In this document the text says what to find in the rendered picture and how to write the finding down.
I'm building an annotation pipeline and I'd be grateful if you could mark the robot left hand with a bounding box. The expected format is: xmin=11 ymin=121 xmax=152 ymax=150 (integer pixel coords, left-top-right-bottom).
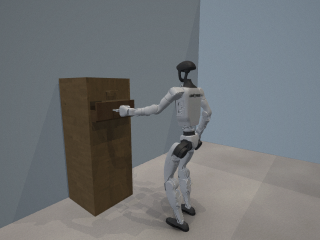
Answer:
xmin=119 ymin=105 xmax=130 ymax=117

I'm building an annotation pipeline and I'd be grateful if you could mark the drawer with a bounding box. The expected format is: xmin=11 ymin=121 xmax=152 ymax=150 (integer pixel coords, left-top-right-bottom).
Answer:
xmin=90 ymin=99 xmax=135 ymax=123

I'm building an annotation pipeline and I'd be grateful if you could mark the robot right forearm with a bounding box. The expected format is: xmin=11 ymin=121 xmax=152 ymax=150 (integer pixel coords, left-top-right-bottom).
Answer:
xmin=195 ymin=116 xmax=211 ymax=135

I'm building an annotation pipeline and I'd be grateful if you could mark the left robot thigh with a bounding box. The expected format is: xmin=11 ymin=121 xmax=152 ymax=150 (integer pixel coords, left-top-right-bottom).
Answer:
xmin=164 ymin=141 xmax=189 ymax=190

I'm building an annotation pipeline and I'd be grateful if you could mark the cabinet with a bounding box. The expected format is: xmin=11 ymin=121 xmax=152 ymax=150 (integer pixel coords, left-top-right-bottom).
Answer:
xmin=58 ymin=77 xmax=133 ymax=217

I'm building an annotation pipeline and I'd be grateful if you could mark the robot right upper arm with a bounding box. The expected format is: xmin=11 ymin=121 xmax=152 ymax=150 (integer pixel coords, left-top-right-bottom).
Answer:
xmin=198 ymin=87 xmax=212 ymax=118

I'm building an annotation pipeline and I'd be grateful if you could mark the left robot foot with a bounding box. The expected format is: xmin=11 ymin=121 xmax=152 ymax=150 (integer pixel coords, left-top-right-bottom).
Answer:
xmin=166 ymin=217 xmax=189 ymax=232

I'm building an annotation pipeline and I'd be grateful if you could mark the robot left upper arm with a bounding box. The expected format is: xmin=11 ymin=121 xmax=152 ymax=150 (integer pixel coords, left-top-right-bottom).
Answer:
xmin=154 ymin=87 xmax=185 ymax=115

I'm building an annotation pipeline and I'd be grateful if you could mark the robot left forearm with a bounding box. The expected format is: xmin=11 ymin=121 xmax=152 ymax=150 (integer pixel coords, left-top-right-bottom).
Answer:
xmin=126 ymin=104 xmax=158 ymax=117

